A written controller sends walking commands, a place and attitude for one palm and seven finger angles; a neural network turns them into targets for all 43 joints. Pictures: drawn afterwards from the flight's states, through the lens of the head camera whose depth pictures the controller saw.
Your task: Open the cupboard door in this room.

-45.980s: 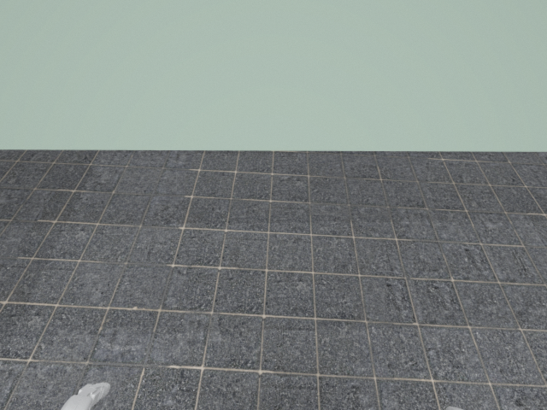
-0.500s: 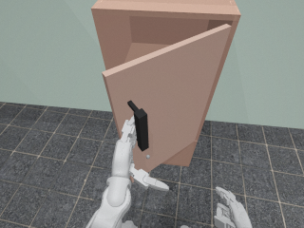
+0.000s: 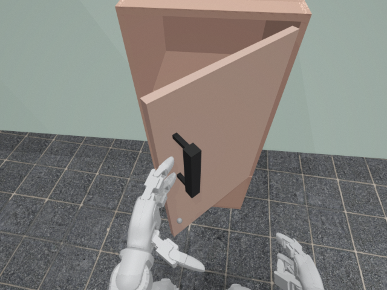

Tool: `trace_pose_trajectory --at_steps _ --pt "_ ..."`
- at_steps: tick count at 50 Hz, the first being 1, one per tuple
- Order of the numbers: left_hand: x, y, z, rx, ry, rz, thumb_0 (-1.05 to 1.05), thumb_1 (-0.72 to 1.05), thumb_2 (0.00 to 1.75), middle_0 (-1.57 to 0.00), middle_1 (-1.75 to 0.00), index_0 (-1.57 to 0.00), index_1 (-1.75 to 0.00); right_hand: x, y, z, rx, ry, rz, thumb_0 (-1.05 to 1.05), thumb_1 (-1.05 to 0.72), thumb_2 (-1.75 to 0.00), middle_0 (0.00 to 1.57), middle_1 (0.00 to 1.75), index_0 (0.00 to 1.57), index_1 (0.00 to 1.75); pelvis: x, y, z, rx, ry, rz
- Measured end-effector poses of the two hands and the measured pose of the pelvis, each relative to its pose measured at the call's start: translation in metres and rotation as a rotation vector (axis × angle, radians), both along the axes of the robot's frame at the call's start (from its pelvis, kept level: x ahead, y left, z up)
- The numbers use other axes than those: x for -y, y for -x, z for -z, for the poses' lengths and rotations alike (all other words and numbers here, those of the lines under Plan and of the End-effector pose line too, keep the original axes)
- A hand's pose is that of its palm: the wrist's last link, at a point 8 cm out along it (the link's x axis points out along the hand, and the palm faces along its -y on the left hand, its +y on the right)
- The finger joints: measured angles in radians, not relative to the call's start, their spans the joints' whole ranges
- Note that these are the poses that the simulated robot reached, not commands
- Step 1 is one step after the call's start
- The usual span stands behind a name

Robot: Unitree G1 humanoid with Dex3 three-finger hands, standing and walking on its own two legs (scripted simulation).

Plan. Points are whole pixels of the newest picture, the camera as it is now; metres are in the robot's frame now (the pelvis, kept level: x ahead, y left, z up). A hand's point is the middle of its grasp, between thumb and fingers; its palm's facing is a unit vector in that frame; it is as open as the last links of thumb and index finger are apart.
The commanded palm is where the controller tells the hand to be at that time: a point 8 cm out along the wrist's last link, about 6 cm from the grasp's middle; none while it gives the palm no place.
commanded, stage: slide the hand sideways off the handle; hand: left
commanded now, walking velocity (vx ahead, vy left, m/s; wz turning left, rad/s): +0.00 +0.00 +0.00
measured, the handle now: (185, 166) +0.34 +0.04 +0.08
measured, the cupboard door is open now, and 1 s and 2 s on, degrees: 45 45 45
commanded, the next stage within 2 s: draw the hand back to the body in 0.58 s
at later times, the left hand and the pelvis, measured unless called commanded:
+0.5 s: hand (149, 239) +0.20 +0.09 +0.08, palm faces -0.06 -1.00 +0.00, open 16.3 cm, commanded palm +0.17 +0.15 +0.07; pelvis +0.02 -0.01 -0.01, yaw +1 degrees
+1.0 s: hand (112, 238) +0.19 +0.14 +0.10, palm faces -0.06 -1.00 -0.05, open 16.3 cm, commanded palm +0.16 +0.20 +0.12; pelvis +0.01 +0.00 +0.00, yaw +1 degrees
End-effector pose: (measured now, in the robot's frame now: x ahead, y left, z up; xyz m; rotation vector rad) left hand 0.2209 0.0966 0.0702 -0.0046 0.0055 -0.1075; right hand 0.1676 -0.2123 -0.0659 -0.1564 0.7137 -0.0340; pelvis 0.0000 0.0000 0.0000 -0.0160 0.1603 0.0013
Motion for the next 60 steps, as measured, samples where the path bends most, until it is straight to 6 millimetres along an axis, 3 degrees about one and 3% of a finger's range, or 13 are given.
trace_pose_trajectory --at_steps 10,21,34,40,48,60 --pt "-0.011 0.008 -0.002 -0.002 0.011 -0.009 -0.01 -0.50 0.30 -0.15 -0.30 -0.16 -0.30 0.002 -0.020 -0.003 0.031 0.012 -0.026 0.01 -0.90 -0.90 0.20 0.30 0.20 0.30 0.005 -0.011 0.002 -0.026 -0.001 -0.007" --pt "-0.042 0.028 -0.006 -0.034 0.001 -0.062 -0.01 -0.50 0.30 -0.15 -0.30 -0.15 -0.30 0.018 -0.025 -0.001 0.030 0.027 0.004 0.01 -0.90 -0.90 0.20 0.30 0.20 0.30 0.012 -0.023 0.004 -0.045 0.001 -0.010" --pt "-0.060 0.047 0.003 -0.029 -0.016 -0.032 -0.01 -0.50 0.30 -0.15 -0.30 -0.15 -0.30 0.025 -0.021 0.006 0.050 0.053 0.031 0.01 -0.90 -0.90 0.20 0.30 0.20 0.30 0.014 -0.011 0.015 -0.059 0.008 -0.016" --pt "-0.068 0.044 -0.012 0.030 -0.028 -0.024 -0.01 -0.50 0.30 -0.15 -0.30 -0.15 -0.30 0.021 -0.014 0.005 0.059 0.046 0.044 0.01 -0.90 -0.90 0.20 0.30 0.20 0.30 0.011 -0.007 0.014 -0.044 0.014 -0.015" --pt "-0.092 0.046 -0.032 0.005 -0.054 -0.044 -0.01 -0.50 0.30 -0.15 -0.30 -0.15 -0.30 0.013 -0.006 -0.013 0.085 0.033 0.074 0.01 -0.90 -0.90 0.20 0.30 0.20 0.30 0.005 -0.009 0.000 0.001 0.021 -0.012" --pt "-0.118 0.051 -0.064 0.054 -0.069 -0.043 -0.01 -0.47 0.31 -0.15 -0.30 -0.15 -0.30 0.003 -0.014 -0.037 0.162 0.049 0.052 0.01 -0.90 -0.90 0.20 0.30 0.20 0.30 -0.007 -0.012 -0.014 0.050 0.032 -0.018"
